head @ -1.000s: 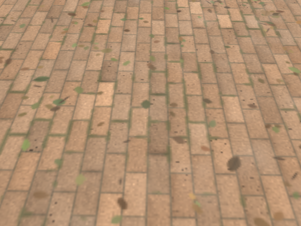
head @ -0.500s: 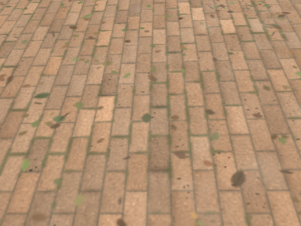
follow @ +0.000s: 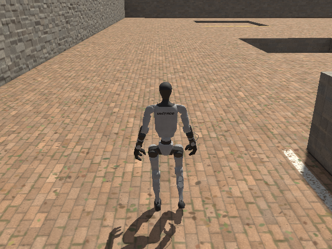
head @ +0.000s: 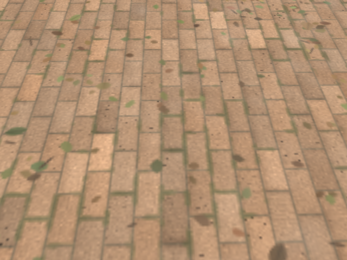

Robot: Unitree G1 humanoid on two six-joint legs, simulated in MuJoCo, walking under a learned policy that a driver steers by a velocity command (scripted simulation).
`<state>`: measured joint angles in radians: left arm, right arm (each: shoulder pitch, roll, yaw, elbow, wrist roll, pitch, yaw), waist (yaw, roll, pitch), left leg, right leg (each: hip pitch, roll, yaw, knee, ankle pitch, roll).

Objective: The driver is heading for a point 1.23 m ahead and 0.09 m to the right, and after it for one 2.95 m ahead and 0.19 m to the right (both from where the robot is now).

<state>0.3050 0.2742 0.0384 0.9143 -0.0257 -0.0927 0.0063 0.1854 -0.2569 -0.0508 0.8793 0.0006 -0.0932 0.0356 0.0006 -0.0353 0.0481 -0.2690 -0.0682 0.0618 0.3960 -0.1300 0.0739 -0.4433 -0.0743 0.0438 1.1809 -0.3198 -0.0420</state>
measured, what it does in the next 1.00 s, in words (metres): walks ahead: right foot, then left foot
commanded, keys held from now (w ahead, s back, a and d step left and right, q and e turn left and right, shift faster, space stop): w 1.00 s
